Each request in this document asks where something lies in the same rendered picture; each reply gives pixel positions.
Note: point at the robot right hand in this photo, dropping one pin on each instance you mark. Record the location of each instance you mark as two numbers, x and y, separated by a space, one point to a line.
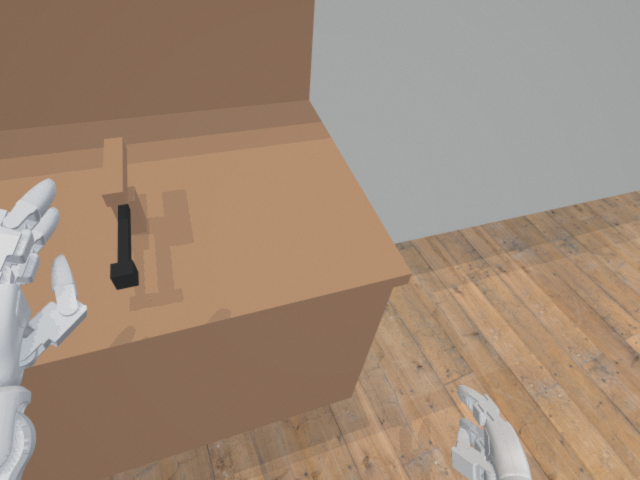
498 452

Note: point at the robot left hand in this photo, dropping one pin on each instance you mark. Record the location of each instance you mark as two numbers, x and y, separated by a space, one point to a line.
23 233

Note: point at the tap lever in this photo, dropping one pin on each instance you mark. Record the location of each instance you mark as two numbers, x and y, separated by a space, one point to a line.
124 274

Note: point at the counter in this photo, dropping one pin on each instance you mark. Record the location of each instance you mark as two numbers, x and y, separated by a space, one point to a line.
264 270

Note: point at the robot left forearm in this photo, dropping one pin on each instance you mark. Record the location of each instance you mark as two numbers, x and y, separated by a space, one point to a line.
17 432

